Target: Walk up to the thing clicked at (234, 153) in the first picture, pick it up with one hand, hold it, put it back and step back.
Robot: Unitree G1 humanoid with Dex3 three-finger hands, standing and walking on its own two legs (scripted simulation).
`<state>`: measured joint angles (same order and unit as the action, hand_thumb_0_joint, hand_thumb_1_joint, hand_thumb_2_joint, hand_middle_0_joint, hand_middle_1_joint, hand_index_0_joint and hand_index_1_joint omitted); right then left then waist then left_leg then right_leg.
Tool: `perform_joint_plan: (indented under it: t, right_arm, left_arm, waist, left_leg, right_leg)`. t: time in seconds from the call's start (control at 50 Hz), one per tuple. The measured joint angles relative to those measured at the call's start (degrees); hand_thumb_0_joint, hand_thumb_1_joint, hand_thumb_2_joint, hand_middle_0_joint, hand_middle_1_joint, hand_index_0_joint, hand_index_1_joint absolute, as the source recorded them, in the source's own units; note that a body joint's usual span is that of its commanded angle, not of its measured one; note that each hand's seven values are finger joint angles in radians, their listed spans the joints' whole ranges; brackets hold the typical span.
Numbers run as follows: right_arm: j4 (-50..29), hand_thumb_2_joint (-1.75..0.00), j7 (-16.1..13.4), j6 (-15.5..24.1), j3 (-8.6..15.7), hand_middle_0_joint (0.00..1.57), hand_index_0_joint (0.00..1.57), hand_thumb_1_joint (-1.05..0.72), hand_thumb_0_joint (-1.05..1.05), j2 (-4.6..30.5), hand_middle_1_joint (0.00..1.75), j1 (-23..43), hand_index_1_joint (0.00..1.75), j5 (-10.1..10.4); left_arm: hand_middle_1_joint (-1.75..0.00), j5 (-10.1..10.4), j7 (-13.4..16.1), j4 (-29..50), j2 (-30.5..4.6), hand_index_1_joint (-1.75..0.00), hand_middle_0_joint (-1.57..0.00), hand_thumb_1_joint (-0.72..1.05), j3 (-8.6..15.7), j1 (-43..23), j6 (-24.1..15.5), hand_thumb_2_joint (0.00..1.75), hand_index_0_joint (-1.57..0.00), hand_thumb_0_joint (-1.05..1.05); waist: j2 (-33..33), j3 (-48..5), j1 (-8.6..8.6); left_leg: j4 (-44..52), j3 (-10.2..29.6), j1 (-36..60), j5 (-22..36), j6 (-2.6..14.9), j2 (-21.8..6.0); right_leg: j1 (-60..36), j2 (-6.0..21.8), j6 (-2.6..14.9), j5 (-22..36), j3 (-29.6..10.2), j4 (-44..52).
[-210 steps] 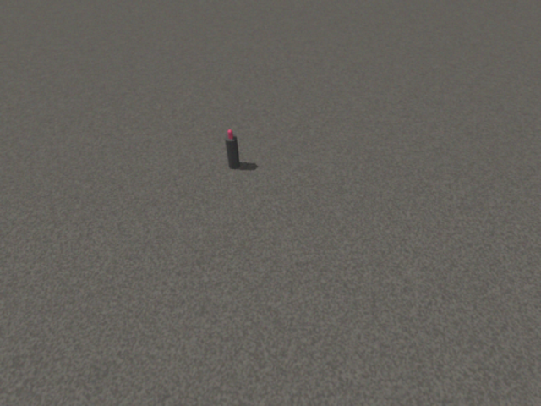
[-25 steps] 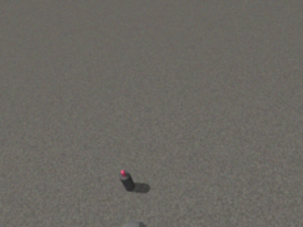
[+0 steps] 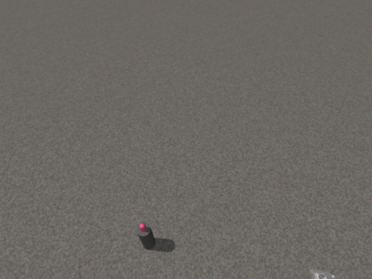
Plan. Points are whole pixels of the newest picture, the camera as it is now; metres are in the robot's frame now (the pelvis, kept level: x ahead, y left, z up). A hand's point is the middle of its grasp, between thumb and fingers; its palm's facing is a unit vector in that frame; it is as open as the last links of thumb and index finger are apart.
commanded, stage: walk up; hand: left
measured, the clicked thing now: (145, 234) +0.43 +0.23 -0.63
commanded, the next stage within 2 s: none
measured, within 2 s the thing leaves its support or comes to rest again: neither
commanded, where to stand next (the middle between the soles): +0.08 -0.01 m, yaw +1 degrees
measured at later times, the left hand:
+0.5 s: hand out of the picture +0.12 +0.25 -0.13, palm faces -0.05 -0.93 -0.35, open 7.4 cm
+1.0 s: hand out of the picture +0.11 +0.26 -0.13, palm faces -0.05 -0.94 -0.34, open 7.4 cm
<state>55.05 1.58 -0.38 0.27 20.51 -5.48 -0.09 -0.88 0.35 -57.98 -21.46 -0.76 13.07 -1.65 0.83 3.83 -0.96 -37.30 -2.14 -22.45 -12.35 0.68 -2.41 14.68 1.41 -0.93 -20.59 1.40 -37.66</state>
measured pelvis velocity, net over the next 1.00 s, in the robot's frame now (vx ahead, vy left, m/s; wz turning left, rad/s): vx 0.04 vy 0.00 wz -0.01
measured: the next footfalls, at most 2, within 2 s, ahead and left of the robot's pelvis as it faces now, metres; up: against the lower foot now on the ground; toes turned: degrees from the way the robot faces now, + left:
left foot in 1.60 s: +0.25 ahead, +0.12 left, +0.00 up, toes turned +1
right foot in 1.94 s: +0.13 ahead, -0.13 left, +0.00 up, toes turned +2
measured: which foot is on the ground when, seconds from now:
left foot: down 0.00-1.00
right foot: down 0.00-1.00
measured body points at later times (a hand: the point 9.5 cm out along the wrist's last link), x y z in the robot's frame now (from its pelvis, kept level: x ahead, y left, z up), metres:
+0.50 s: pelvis +0.02 +0.00 +0.02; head +0.03 +0.00 +0.47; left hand +0.13 +0.30 -0.10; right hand +0.11 -0.31 -0.11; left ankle +0.08 +0.12 -0.72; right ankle +0.00 -0.14 -0.72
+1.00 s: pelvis +0.04 +0.00 +0.03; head +0.05 +0.01 +0.48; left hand +0.12 +0.31 -0.11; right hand +0.12 -0.30 -0.11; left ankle +0.08 +0.12 -0.72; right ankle +0.00 -0.14 -0.72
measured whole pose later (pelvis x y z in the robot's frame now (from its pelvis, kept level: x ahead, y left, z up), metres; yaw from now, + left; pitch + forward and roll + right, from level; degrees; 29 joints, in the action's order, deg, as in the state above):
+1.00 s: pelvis +0.04 +0.00 +0.03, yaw +0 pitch -2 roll +0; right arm 67.0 0.6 0.5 0.3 19.7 -3.5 -0.4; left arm -0.7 -0.1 -67.4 -20.3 -0.2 4.5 -0.4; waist 0.1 3.2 0.6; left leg -19.9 -3.2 -11.5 -6.8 0.5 -1.1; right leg 3.2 2.2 -2.1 -13.1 1.1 -18.0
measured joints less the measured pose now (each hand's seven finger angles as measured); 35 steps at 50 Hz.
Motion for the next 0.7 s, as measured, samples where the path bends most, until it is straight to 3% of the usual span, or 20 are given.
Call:
perform_joint_plan:
  t: [0.3, 0.7]
  right_arm:
    - [8.72, -0.9, -0.49, 0.64, -0.34, 0.2, 0.2, -0.9, 0.01, 0.46, 0.3, 1.66, 0.3, 0.28]
    - [12.35, -0.9, -0.76, 0.96, -0.13, 0.2, 0.2, -0.9, 0.01, -0.22, 0.3, 1.62, 0.3, -0.34]
  left_arm:
    - [-0.3, 0.89, -0.1, -5.79, 0.0, -0.3, -0.2, 0.9, -0.01, -6.18, 0.02, 0.9, -0.2, 0.0]
    - [-0.3, 0.35, -0.67, -8.52, 1.32, -0.3, -0.2, 0.9, 0.3, -9.91, 0.92, 0.9, -0.2, 0.0]
  waist:
    - [0.4, 0.25, 0.81]
    - [-0.88, -0.79, 2.07]
  left_leg:
    - [10.35, -0.67, 7.1, 3.53, -0.65, 0.08]
    - [16.94, -1.25, 10.55, 5.94, -0.44, 0.7]
  right_leg:
    - [-6.93, -0.17, -0.32, 4.37, -0.33, 10.91]
    - [-10.66, 0.28, -0.81, 7.57, -0.63, 18.52]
